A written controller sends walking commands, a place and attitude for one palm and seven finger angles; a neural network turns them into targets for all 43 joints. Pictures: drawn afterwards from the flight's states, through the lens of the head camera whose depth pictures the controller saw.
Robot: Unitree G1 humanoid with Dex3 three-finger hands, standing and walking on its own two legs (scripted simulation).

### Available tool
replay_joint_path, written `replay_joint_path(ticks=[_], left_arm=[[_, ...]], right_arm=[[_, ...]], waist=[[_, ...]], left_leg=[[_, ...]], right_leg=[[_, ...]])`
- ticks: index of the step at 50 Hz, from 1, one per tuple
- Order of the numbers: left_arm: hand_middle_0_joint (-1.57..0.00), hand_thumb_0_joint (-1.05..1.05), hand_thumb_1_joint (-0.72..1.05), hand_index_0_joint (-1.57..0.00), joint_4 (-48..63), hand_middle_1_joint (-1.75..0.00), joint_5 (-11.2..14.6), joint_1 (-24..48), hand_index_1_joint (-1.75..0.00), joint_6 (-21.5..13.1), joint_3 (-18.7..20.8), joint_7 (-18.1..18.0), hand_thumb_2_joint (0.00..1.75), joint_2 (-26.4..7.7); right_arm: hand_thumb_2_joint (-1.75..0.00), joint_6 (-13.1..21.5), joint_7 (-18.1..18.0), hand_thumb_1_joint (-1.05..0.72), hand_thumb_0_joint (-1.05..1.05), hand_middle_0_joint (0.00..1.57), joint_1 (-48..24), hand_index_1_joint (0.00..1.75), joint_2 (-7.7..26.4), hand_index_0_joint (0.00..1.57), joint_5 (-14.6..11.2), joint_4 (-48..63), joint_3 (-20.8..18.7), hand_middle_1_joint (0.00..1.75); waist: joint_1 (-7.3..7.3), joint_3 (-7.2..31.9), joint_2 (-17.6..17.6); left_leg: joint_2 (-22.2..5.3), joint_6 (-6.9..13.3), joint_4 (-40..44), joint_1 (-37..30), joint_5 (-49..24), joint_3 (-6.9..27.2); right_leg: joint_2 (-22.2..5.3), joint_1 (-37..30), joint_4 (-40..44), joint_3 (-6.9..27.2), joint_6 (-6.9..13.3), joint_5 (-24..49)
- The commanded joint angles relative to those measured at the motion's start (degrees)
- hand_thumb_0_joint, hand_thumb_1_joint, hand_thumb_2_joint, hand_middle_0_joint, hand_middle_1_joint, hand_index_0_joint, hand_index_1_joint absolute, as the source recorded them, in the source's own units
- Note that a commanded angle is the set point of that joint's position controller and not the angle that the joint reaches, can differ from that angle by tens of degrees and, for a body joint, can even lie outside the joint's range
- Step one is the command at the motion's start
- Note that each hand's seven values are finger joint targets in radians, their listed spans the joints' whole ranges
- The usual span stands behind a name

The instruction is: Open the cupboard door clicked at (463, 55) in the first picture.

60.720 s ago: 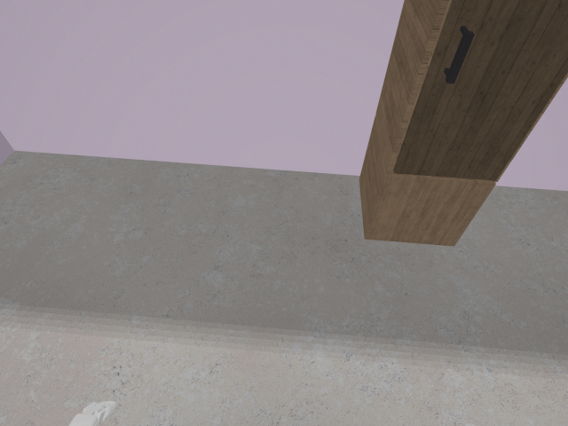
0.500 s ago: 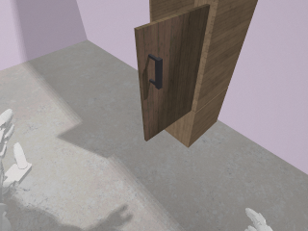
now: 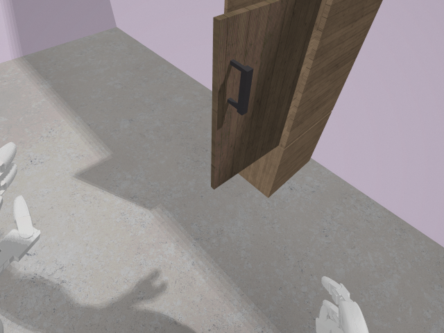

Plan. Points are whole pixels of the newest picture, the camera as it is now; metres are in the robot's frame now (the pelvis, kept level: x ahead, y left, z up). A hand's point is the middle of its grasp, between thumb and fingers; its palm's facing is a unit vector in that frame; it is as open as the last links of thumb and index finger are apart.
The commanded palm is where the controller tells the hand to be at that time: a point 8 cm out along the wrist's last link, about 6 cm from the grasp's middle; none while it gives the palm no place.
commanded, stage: stop stepping back and stand still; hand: left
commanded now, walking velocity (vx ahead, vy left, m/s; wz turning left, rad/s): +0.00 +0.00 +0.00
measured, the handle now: (238, 87) +0.63 +0.01 +0.09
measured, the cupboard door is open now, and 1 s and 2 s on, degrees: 87 87 87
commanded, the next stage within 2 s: let the arm hang, fingers relaxed in 0.16 s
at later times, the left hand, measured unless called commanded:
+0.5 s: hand out of the picture +0.08 +0.20 -0.14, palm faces -0.03 -0.96 -0.27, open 7.4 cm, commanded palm none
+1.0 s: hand out of the picture -0.04 +0.18 -0.17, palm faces +0.07 -0.97 -0.24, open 7.4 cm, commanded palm none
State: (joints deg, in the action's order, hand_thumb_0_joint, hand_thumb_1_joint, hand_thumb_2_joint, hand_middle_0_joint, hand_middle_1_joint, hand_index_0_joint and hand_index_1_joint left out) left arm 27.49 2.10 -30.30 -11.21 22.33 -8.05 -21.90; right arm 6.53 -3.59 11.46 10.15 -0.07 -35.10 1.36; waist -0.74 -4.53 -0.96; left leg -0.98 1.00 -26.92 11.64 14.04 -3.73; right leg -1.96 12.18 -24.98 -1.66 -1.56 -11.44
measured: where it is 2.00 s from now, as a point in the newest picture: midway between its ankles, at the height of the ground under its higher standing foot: outside the picture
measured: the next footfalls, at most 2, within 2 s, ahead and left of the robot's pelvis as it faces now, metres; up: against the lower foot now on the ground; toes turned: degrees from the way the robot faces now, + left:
none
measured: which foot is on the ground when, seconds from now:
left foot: down 0.00-1.00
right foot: down 0.00-1.00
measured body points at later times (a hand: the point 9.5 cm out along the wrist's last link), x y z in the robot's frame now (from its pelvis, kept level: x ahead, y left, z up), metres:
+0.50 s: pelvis -0.03 +0.00 -0.01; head -0.01 -0.02 +0.44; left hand +0.08 +0.25 -0.12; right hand +0.09 -0.26 -0.14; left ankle +0.01 +0.10 -0.74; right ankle +0.02 -0.14 -0.74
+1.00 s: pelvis -0.02 -0.01 +0.00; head -0.01 -0.02 +0.45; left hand -0.04 +0.23 -0.15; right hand -0.03 -0.21 -0.17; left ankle +0.01 +0.10 -0.74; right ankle +0.02 -0.14 -0.74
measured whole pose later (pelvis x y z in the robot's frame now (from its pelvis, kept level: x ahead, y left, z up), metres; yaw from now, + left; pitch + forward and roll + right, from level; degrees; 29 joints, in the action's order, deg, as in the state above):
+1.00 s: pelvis -0.02 -0.01 +0.00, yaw +2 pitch -2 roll +0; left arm -64.4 -0.5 -16.9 0.9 1.3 -1.5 -9.4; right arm -1.4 -1.0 17.7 7.4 1.6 -63.4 -0.1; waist 0.5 -2.7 2.1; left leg -0.1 0.8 -27.5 14.0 12.0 -2.1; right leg -2.9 14.6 -27.3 -3.3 -0.8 -11.2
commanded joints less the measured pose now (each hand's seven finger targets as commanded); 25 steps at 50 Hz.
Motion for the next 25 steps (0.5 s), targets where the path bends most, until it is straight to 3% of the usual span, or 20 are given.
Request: replay_joint_path(ticks=[1, 4, 9, 12, 13, 14, 15, 16, 17, 18, 20, 21, 23, 25], left_arm=[[-0.20, 0.00, 0.90, -0.20, 13.99, -0.30, -0.01, -0.39, -0.30, -4.71, 8.74, -1.80, 0.90, -10.84], [-0.20, 0.00, 0.90, -0.20, 10.77, -0.30, 0.27, -2.61, -0.30, -4.54, 9.24, -1.64, 0.90, -10.39], [-0.20, 0.00, 0.90, -0.20, 8.51, -0.30, 0.26, -0.89, -0.30, -4.41, 8.27, -1.38, 0.90, -9.70], [-0.20, 0.00, 0.90, -0.20, 7.94, -0.30, 0.08, 0.50, -0.30, -4.27, 6.73, -1.25, 0.90, -8.72], [-0.20, 0.00, 0.90, -0.20, -36.39, -0.30, -4.88, 4.82, -0.30, 4.97, -16.05, 6.65, 0.90, -1.93], [-0.20, 0.00, 0.90, -0.20, -38.13, -0.30, -4.20, 5.21, -0.30, 8.84, -14.88, 7.66, 0.90, -0.57], [-0.20, 0.00, 0.90, -0.20, -37.54, -0.30, -3.92, 5.54, -0.30, 10.06, -14.92, 7.86, 0.90, -0.58], [-0.20, 0.00, 0.90, -0.20, -39.45, -0.30, -3.96, 7.34, -0.30, 10.12, -15.28, 7.97, 0.90, 0.11], [-0.20, 0.00, 0.90, -0.20, -42.29, -0.30, -4.31, 8.91, -0.30, 10.12, -15.64, 8.09, 0.90, -0.25], [-0.20, 0.00, 0.90, -0.20, -45.32, -0.30, -4.46, 10.51, -0.30, 10.21, -16.10, 8.12, 0.90, -1.04], [-0.20, 0.00, 0.90, -0.20, -52.02, -0.30, -4.62, 13.10, -0.30, 10.30, -16.87, 7.99, 0.90, -1.77], [-0.20, 0.00, 0.90, -0.20, -55.49, -0.30, -4.48, 14.68, -0.30, 10.50, -17.37, 7.81, 0.90, -1.93], [-0.20, 0.00, 0.90, -0.20, -61.81, -0.30, -4.01, 16.72, -0.30, 11.11, -18.76, 7.41, 0.90, -0.90], [-0.20, 0.00, 0.90, -0.20, -67.15, -0.30, -3.62, 17.15, -0.30, 11.54, -19.87, 7.11, 0.90, 0.35]], right_arm=[[-0.90, 3.32, -0.42, -0.90, 0.00, 0.20, -4.34, 0.30, 7.75, 0.20, -0.34, 9.09, -3.23, 0.30], [-0.90, 3.01, -0.37, -0.90, 0.00, 0.20, -4.02, 0.30, 8.02, 0.20, -0.47, 8.83, -3.64, 0.30], [-0.90, 2.62, -0.70, -0.90, 0.00, 0.20, -4.36, 0.30, 8.60, 0.20, -0.65, 8.42, -3.92, 0.30], [-0.90, 2.46, -0.72, -0.90, 0.00, 0.20, -4.46, 0.30, 8.55, 0.20, -0.70, 8.50, -3.79, 0.30], [-0.90, 4.38, 4.67, -0.90, 0.00, 0.20, -7.97, 0.30, 19.48, 0.20, -0.26, -6.90, -6.36, 0.30], [-0.90, 0.96, 4.65, -0.90, 0.00, 0.20, -2.88, 0.30, 15.26, 0.20, -0.24, -7.33, -6.28, 0.30], [-0.90, -0.29, 4.50, -0.90, 0.00, 0.20, -1.48, 0.30, 15.21, 0.20, -0.09, -6.05, -6.04, 0.30], [-0.90, -1.17, 4.43, -0.90, 0.00, 0.20, -2.07, 0.30, 14.73, 0.20, 0.51, -6.36, -5.53, 0.30], [-0.90, -1.98, 4.33, -0.90, 0.00, 0.20, -3.39, 0.30, 14.71, 0.20, 0.80, -6.41, -4.99, 0.30], [-0.90, -2.54, 4.29, -0.90, 0.00, 0.20, -3.88, 0.30, 15.06, 0.20, 1.12, -6.78, -4.61, 0.30], [-0.90, -3.74, 4.26, -0.90, 0.00, 0.20, -3.25, 0.30, 14.01, 0.20, 1.48, -8.09, -4.34, 0.30], [-0.90, -4.36, 4.21, -0.90, 0.00, 0.20, -2.07, 0.30, 13.47, 0.20, 1.51, -9.04, -3.98, 0.30], [-0.90, -5.49, 4.07, -0.90, 0.00, 0.20, -0.50, 0.30, 11.08, 0.20, 1.62, -11.15, -3.32, 0.30], [-0.90, -6.14, 4.03, -0.90, 0.00, 0.20, -0.01, 0.30, 9.51, 0.20, 1.65, -13.41, -2.63, 0.30]], waist=[[0.09, 10.24, 8.82], [0.25, 9.70, 5.73], [0.47, 7.81, 5.36], [0.46, 6.72, 3.41], [2.89, 1.99, 4.33], [2.23, 6.00, 3.88], [2.57, 6.33, 5.04], [2.08, 6.81, 4.59], [1.71, 6.14, 2.43], [1.45, 5.64, -2.29], [1.32, 6.87, -10.66], [1.86, 7.69, -13.20], [2.48, 7.87, -11.96], [2.37, 6.92, -2.51]], left_leg=[[-3.32, -0.77, 7.40, 3.94, -11.41, 3.87], [-3.09, -1.08, 7.25, 4.23, -9.98, 3.76], [-3.12, -0.93, 8.77, 5.58, -4.85, 3.93], [-3.00, -0.51, 9.12, 6.56, -0.19, 3.99], [-4.23, 0.26, -0.54, 11.26, -8.86, 7.38], [-4.76, -0.37, -0.27, 5.55, -14.28, 5.27], [-5.63, 0.26, 0.19, 4.87, -10.65, 5.76], [-6.74, 1.81, 2.07, 9.00, -4.01, 8.53], [-6.79, 2.56, 3.63, 11.49, -0.35, 9.64], [-6.18, 2.63, 3.85, 12.19, 1.10, 10.21], [-3.99, 2.10, 0.93, 8.88, 0.32, 8.88], [-2.59, 1.60, -1.04, 6.48, -0.99, 7.63], [-1.16, 0.79, -2.84, 2.23, -2.77, 5.65], [-1.77, 0.50, -0.77, 2.09, -2.80, 6.07]], right_leg=[[1.25, -10.30, 0.08, 0.50, 0.51, 11.28], [1.03, -9.74, 1.52, 0.86, 0.62, 11.34], [1.03, -8.25, 2.77, 1.16, 0.38, 7.70], [0.88, -7.32, 3.92, 1.89, 0.32, 4.63], [-4.30, 2.40, -3.22, 0.15, 2.13, 8.49], [-4.52, 4.61, -1.28, 3.46, 2.49, 6.28], [-3.88, 5.75, -1.74, 2.28, 2.44, 1.47], [-2.96, 5.46, -3.69, 1.23, 2.54, -4.61], [-2.17, 4.13, -4.57, 1.28, 2.66, -5.74], [-2.00, 2.90, -3.98, 1.57, 2.90, -5.70], [-4.38, 3.85, -0.33, 4.33, 3.76, -6.37], [-5.88, 4.87, 1.14, 5.87, 4.45, -6.64], [-7.45, 6.99, 3.14, 6.79, 5.18, -6.70], [-6.48, 7.09, 2.53, 5.91, 4.43, -8.45]])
